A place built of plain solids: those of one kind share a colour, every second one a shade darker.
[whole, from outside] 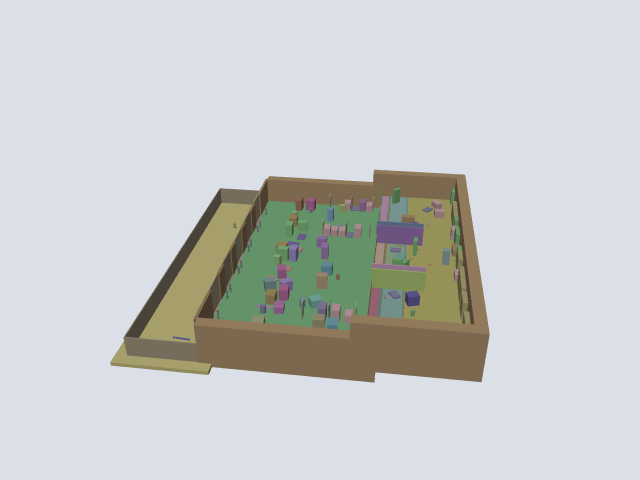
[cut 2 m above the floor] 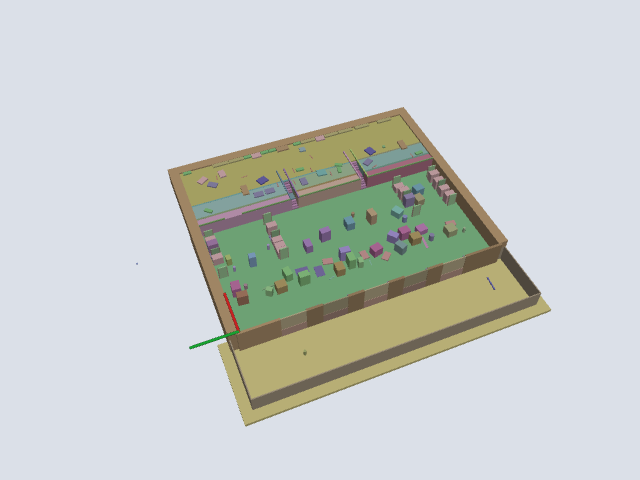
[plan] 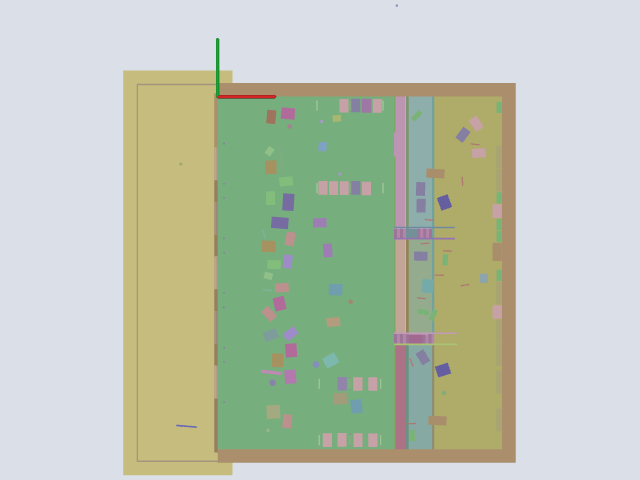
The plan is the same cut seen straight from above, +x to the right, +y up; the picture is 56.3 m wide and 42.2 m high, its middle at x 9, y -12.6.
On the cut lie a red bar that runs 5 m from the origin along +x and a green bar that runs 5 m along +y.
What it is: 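A narrow service stair cut into an office block's front, 0.82 m clear between two walls; 5 risers of 0.165 m up to a level landing, straight on, 6 more up, and straight on between the walls for 2.0 m more onto the deck, 1.81 m over the floor; Beside it on either hand; the block's own flank and on its edge a wall 0.15 m thick, 2.3 m high; beyond that wall the open deck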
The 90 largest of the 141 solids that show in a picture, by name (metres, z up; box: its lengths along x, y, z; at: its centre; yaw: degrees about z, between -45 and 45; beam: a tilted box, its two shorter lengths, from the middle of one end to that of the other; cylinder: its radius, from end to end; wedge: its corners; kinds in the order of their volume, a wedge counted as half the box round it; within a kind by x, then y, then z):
{
 "floor_hall_concrete_1": {"box": [15.5, 31.0, 1.65], "at": [7.76, -15.49, -0.82]},
 "wall_metal_1": {"box": [0.3, 4.75, 4.85], "at": [-0.14, -28.91, 0.78]},
 "wall_metal_2": {"box": [0.3, 1.9, 4.85], "at": [-0.14, -22.69, 0.78]},
 "wall_metal_3": {"box": [0.3, 1.9, 4.85], "at": [-0.14, -17.89, 0.78]},
 "wall_metal_4": {"box": [0.3, 1.9, 4.85], "at": [-0.14, -13.09, 0.78]},
 "wall_metal_5": {"box": [0.3, 1.9, 4.85], "at": [-0.14, -8.29, 0.78]},
 "wall_metal_6": {"box": [0.3, 4.75, 4.85], "at": [-0.14, -2.06, 0.78]},
 "wall_metal_7": {"box": [16.7, 1.2, 4.85], "at": [8.36, -31.59, 0.78]},
 "wall_metal_8": {"box": [16.7, 1.2, 4.85], "at": [8.36, 0.61, 0.78]},
 "wall_metal_9": {"box": [11.9, 1.2, 5.42], "at": [20.26, -31.59, 2.31]},
 "wall_metal_10": {"box": [11.9, 1.2, 5.42], "at": [20.26, 0.61, 2.31]},
 "wall_metal_11": {"box": [1.2, 33.4, 3.6], "at": [25.61, -15.49, 3.21]},
 "floor_deck4a_floorboards_1": {"box": [5.96, 31.0, 1.39], "at": [22.03, -15.49, 1.12]},
 "yard_yard_gravel_1": {"box": [9.6, 35.6, 0.4], "at": [-3.49, -15.49, -1.45]},
 "floor_deck2a_floorboards_1": {"box": [2.04, 11.59, 2.21], "at": [17.83, -5.78, 0.71]},
 "floor_deck2c_floorboards_1": {"box": [2.04, 9.29, 2.21], "at": [17.83, -26.35, 0.71]},
 "floor_deck2b_floorboards_1": {"box": [2.04, 8.47, 2.21], "at": [17.83, -16.64, 0.71]},
 "floor_deck0a_floorboards_1": {"box": [1.04, 11.59, 2.21], "at": [16.03, -5.78, 0.71]},
 "floor_deck0c_floorboards_1": {"box": [1.04, 9.29, 2.21], "at": [16.03, -26.35, 0.71]},
 "floor_deck0b_floorboards_1": {"box": [1.04, 8.47, 2.21], "at": [16.03, -16.64, 0.71]},
 "fence_metal_1": {"box": [0.12, 33.24, 2.6], "at": [-7.05, -15.49, -0.35]},
 "fence_metal_2": {"box": [7.24, 0.12, 2.6], "at": [-3.49, -32.05, -0.35]},
 "fence_metal_3": {"box": [7.24, 0.12, 2.6], "at": [-3.49, 1.07, -0.35]},
 "shelf_1": {"box": [0.5, 2.0, 1.95], "at": [24.72, -28.42, 2.79]},
 "shelf_2": {"box": [0.5, 2.0, 1.95], "at": [24.72, -25.1, 2.79]},
 "shelf_3": {"box": [0.5, 2.0, 1.96], "at": [24.72, -22.65, 2.8]},
 "shelf_4": {"box": [0.5, 2.0, 1.98], "at": [24.72, -20.59, 2.8]},
 "shelf_5": {"box": [0.5, 2.0, 1.97], "at": [24.72, -17.27, 2.8]},
 "shelf_6": {"box": [0.5, 2.0, 1.94], "at": [24.72, -7.34, 2.78]},
 "shelf_7": {"box": [0.5, 2.0, 1.96], "at": [24.72, -5.28, 2.8]},
 "load_cartons_1": {"box": [0.8, 1.2, 1.03], "at": [9.26, -8.01, 0.52]},
 "load_cartons_2": {"box": [0.8, 1.2, 1.4], "at": [9.64, -30.2, 0.7]},
 "load_cartons_3": {"box": [0.8, 1.2, 1.22], "at": [10.94, -30.17, 0.61]},
 "load_cartons_4": {"box": [0.8, 1.2, 1.04], "at": [11.11, -0.79, 0.52]},
 "load_cartons_5": {"box": [0.8, 1.2, 1.45], "at": [12.33, -25.26, 0.73]},
 "load_cartons_6": {"box": [0.8, 1.2, 1.36], "at": [12.35, -30.19, 0.68]},
 "load_cartons_7": {"box": [0.8, 1.2, 1.36], "at": [13.1, -8.07, 0.68]},
 "load_cartons_8": {"box": [0.8, 1.2, 1.35], "at": [13.65, -30.2, 0.67]},
 "load_cartons_9": {"box": [0.8, 1.2, 1.25], "at": [24.57, -10.06, 2.44]},
 "floor_sill_concrete_1": {"box": [0.3, 2.9, 1.65], "at": [-0.14, -25.09, -0.82]},
 "floor_sill_concrete_2": {"box": [0.3, 2.9, 1.65], "at": [-0.14, -20.29, -0.82]},
 "floor_sill_concrete_3": {"box": [0.3, 2.9, 1.65], "at": [-0.14, -15.49, -0.82]},
 "floor_sill_concrete_4": {"box": [0.3, 2.9, 1.65], "at": [-0.14, -10.69, -0.82]},
 "floor_sill_concrete_5": {"box": [0.3, 2.9, 1.65], "at": [-0.14, -5.89, -0.82]},
 "floor_deck1a_floorboards_1": {"box": [0.26, 11.59, 2.21], "at": [16.68, -5.78, 0.71]},
 "floor_deck3a_floorboards_1": {"box": [0.2, 20.89, 1.39], "at": [18.95, -10.43, 1.12]},
 "shutter_metal_1": {"box": [0.12, 2.9, 3.3], "at": [-0.19, -25.09, 1.65]},
 "shutter_metal_2": {"box": [0.12, 2.9, 3.3], "at": [-0.19, -20.29, 1.65]},
 "shutter_metal_3": {"box": [0.12, 2.9, 3.3], "at": [-0.19, -15.49, 1.65]},
 "shutter_metal_4": {"box": [0.12, 2.9, 3.3], "at": [-0.19, -10.69, 1.65]},
 "shutter_metal_5": {"box": [0.12, 2.9, 3.3], "at": [-0.19, -5.89, 1.65]},
 "floor_deck1c_floorboards_1": {"box": [0.26, 9.29, 2.21], "at": [16.68, -26.35, 0.71]},
 "floor_deck1b_floorboards_1": {"box": [0.26, 8.47, 2.21], "at": [16.68, -16.64, 0.71]},
 "load_crate_hall_1": {"box": [1.0, 1.2, 1.11], "at": [5.45, -18.2, 0.56], "yaw": 13.1},
 "load_crate_hall_2": {"box": [1.2, 1.0, 1.38], "at": [6.19, -1.48, 0.69], "yaw": -4.8},
 "load_crate_hall_3": {"box": [1.0, 1.2, 1.31], "at": [6.46, -22.3, 0.66], "yaw": 3.7},
 "load_bales_hall_1": {"box": [0.8, 1.2, 1.62], "at": [4.65, -8.92, 0.81], "yaw": 0.8},
 "load_bales_hall_2": {"box": [1.2, 0.8, 1.6], "at": [4.96, -14.76, 0.8], "yaw": -3.3},
 "load_bales_hall_3": {"box": [1.2, 0.8, 1.18], "at": [6.02, -7.45, 0.59], "yaw": 6.1},
 "ibc_hall_1": {"box": [1.2, 1.0, 1.16], "at": [4.5, -13.16, 0.58], "yaw": -2.0},
 "ibc_hall_2": {"box": [1.0, 1.2, 1.16], "at": [4.68, -6.2, 0.58], "yaw": 1.2},
 "ibc_hall_3": {"box": [1.0, 1.2, 1.16], "at": [5.28, -23.18, 0.58], "yaw": -0.6},
 "ibc_foot_1": {"box": [1.2, 1.0, 1.16], "at": [10.37, -16.97, 0.58], "yaw": -1.2},
 "ibc_foot_2": {"box": [1.0, 1.2, 1.16], "at": [12.21, -27.22, 0.58], "yaw": 6.0},
 "load_bales_foot_1": {"box": [1.2, 0.8, 1.18], "at": [8.98, -11.08, 0.59], "yaw": 1.7},
 "load_bales_foot_2": {"box": [0.8, 1.2, 1.63], "at": [9.68, -13.51, 0.81], "yaw": 3.8},
 "load_cartons_hall_1": {"box": [0.8, 1.2, 1.59], "at": [6.16, -14.5, 0.8], "yaw": -5.5},
 "load_cartons_hall_2": {"box": [1.2, 0.8, 1.2], "at": [6.41, -20.84, 0.6], "yaw": 37.6},
 "floor_flueb_concrete_1": {"box": [2.24, 0.83, 1.39], "at": [17.93, -21.29, 0.29]},
 "load_crate_1": {"box": [1.2, 1.0, 1.09], "at": [19.82, -24.03, 2.36], "yaw": 17.9},
 "load_crate_2": {"box": [1.0, 1.2, 1.0], "at": [19.94, -9.3, 2.32], "yaw": 20.3},
 "floor_fluea_concrete_1": {"box": [2.3, 0.82, 1.23], "at": [17.7, -11.99, 0.21]},
 "rail_deck_1": {"box": [0.12, 9.13, 1.1], "at": [15.57, -26.42, 2.37]},
 "rail_deck_2": {"box": [0.12, 8.18, 1.1], "at": [15.57, -16.64, 2.37]},
 "floor_deck3b_floorboards_1": {"box": [0.2, 9.29, 1.23], "at": [18.95, -26.35, 1.2]},
 "wall_fluebe_metal_1": {"box": [5.54, 0.15, 2.3], "at": [18.28, -21.78, 2.96]},
 "wall_fluebw_metal_1": {"box": [5.54, 0.15, 2.3], "at": [18.28, -20.8, 2.96]},
 "wall_flueae_metal_1": {"box": [5.34, 0.15, 2.3], "at": [18.18, -12.47, 2.96]},
 "wall_flueaw_metal_1": {"box": [5.34, 0.15, 2.3], "at": [18.18, -11.5, 2.96]},
 "load_cartons_foot_1": {"box": [1.2, 0.8, 1.63], "at": [10.18, -19.81, 0.81], "yaw": 6.1},
 "load_bales_1": {"box": [0.8, 1.2, 1.55], "at": [10.94, -25.24, 0.77]},
 "load_drums_hall_1": {"box": [1.2, 1.2, 1.03], "at": [4.9, -27.7, 0.52], "yaw": 3.6},
 "pallets_hall_1": {"box": [0.8, 1.2, 1.51], "at": [4.71, -1.77, 0.76], "yaw": -5.1},
 "load_sacks_1": {"box": [0.84, 1.22, 1.31], "at": [13.1, -0.8, 0.65]},
 "load_sacks_hall_1": {"box": [1.22, 0.84, 1.23], "at": [4.67, -20.96, 0.62], "yaw": 23.1},
 "load_crate_foot_1": {"box": [1.2, 1.0, 1.03], "at": [10.76, -26.55, 0.51], "yaw": 3.6},
 "stillage_foot_1": {"box": [1.2, 1.0, 0.9], "at": [9.94, -23.2, 0.45], "yaw": 29.2},
 "stillage_1": {"box": [1.0, 1.2, 0.86], "at": [18.46, -16.65, 2.24], "yaw": -5.9},
 "cage_1": {"box": [0.72, 0.8, 1.73], "at": [23.41, -15.97, 2.68], "yaw": -3.0},
 "cage_foot_1": {"box": [0.72, 0.8, 1.71], "at": [9.22, -4.39, 0.85], "yaw": -5.2}
}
